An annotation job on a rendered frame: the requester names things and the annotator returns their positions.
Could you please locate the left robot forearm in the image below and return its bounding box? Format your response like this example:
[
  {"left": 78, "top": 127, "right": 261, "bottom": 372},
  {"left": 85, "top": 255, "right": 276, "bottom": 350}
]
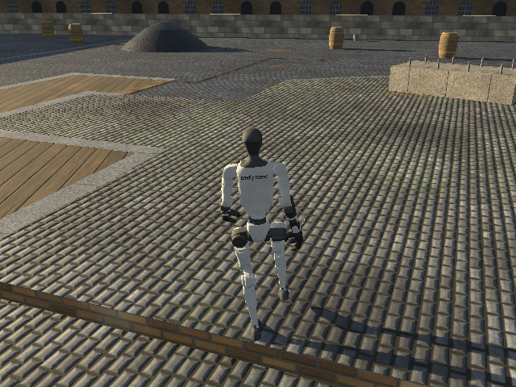
[{"left": 219, "top": 196, "right": 231, "bottom": 216}]

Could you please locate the robot right upper arm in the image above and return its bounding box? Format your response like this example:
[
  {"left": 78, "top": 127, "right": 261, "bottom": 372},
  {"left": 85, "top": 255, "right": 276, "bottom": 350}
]
[{"left": 271, "top": 162, "right": 292, "bottom": 208}]

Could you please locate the right robot forearm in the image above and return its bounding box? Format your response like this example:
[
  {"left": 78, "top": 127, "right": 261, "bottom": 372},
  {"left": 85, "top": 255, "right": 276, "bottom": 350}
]
[{"left": 284, "top": 195, "right": 301, "bottom": 233}]

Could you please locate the right robot foot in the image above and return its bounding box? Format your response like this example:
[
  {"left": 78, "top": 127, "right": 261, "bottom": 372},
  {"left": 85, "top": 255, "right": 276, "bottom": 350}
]
[{"left": 278, "top": 288, "right": 289, "bottom": 301}]

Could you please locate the robot left upper arm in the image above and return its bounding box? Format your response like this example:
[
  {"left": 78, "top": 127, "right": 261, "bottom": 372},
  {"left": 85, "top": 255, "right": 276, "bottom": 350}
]
[{"left": 221, "top": 164, "right": 237, "bottom": 207}]

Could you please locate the left robot hand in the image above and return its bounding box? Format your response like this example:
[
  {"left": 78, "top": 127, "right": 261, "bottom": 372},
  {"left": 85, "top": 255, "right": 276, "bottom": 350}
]
[{"left": 222, "top": 209, "right": 241, "bottom": 223}]

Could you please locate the right robot shin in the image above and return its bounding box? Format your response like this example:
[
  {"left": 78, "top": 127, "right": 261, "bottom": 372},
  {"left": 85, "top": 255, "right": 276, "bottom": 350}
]
[{"left": 274, "top": 240, "right": 286, "bottom": 291}]

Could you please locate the right robot hand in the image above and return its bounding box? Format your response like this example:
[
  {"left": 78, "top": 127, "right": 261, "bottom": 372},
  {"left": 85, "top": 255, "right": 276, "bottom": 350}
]
[{"left": 285, "top": 230, "right": 303, "bottom": 251}]

